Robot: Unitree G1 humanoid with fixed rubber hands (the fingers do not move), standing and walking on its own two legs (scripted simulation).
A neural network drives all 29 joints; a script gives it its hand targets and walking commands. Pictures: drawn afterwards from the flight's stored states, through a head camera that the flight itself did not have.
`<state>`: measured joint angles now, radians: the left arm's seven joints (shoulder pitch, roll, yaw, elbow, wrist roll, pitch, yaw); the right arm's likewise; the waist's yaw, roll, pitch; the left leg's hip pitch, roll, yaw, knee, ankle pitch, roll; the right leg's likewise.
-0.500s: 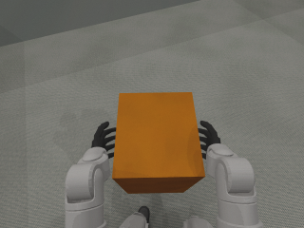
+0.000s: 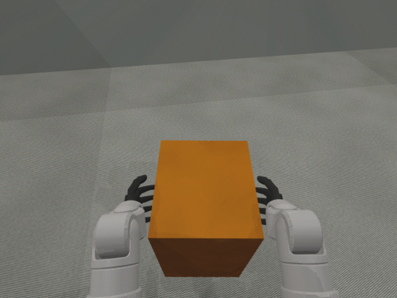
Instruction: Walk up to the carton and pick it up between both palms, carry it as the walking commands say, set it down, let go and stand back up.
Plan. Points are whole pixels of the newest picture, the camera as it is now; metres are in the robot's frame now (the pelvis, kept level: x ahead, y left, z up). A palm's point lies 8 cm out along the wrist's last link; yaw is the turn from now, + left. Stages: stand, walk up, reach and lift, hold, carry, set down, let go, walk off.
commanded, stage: carry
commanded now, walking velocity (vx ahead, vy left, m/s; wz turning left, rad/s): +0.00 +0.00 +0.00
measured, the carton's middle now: (203, 214) +0.31 +0.00 +0.00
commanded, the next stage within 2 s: none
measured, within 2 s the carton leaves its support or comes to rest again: neither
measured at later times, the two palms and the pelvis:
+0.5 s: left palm (122, 251) +0.19 +0.14 +0.09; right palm (292, 269) +0.16 -0.13 +0.08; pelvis -0.10 +0.03 +0.00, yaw +0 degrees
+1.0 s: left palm (96, 271) +0.16 +0.17 +0.09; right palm (273, 274) +0.16 -0.10 +0.08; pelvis -0.11 +0.04 +0.00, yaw +0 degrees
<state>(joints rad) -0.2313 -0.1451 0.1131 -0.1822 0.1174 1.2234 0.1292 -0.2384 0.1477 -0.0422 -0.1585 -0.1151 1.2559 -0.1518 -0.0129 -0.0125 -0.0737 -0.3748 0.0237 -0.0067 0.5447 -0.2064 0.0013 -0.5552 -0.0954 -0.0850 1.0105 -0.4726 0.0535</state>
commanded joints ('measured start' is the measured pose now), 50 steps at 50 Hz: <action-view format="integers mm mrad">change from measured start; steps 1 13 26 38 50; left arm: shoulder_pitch -647 -608 -549 -625 -620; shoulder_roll -1061 -1049 -1049 -1044 -1041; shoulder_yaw -725 -688 -658 -701 -675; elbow -211 -87 -77 -97 -55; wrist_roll -456 -452 -375 -442 -415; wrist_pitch -40 -24 -22 -4 -19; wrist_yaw -271 -307 -260 -284 -276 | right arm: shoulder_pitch -631 -649 -681 -606 -634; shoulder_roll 1024 1037 1033 1035 1038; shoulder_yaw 584 656 664 592 588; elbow -223 -203 -178 -123 -98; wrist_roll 434 411 479 422 428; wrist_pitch -83 -82 -50 -49 -62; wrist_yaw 280 239 291 267 274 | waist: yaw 8 1 6 -4 -5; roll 272 -88 26 35 32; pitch -316 -229 -270 -282 -298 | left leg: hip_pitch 141 37 46 111 97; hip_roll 186 11 64 81 73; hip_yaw -125 22 -47 -74 -79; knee -280 155 -137 -166 -146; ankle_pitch -85 -56 -90 -134 -65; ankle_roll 66 -18 -2 18 24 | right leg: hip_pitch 97 229 261 218 243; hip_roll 39 -177 -40 -11 -18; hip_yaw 7 165 108 103 117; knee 9 -635 -583 -600 -593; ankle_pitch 43 446 16 37 111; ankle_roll -27 -194 -118 -96 -107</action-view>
